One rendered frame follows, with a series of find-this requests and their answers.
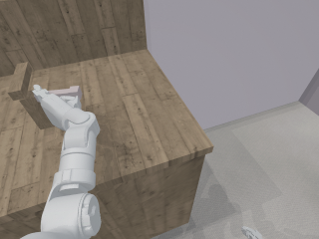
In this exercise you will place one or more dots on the left robot upper arm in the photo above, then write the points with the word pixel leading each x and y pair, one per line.
pixel 75 216

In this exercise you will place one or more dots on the left robot forearm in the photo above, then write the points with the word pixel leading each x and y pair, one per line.
pixel 77 160

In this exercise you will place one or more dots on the tap lever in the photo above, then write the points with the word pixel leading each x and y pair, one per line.
pixel 73 91

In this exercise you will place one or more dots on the robot left hand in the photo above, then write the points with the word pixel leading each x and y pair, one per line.
pixel 55 107

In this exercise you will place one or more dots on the counter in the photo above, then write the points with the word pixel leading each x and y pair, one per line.
pixel 150 149

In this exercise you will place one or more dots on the robot right hand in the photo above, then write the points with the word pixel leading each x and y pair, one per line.
pixel 250 233

